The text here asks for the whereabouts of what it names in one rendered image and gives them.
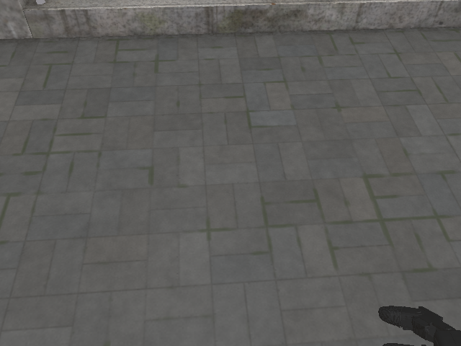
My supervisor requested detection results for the right robot hand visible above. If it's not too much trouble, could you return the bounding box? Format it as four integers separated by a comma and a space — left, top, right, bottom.
378, 306, 461, 346

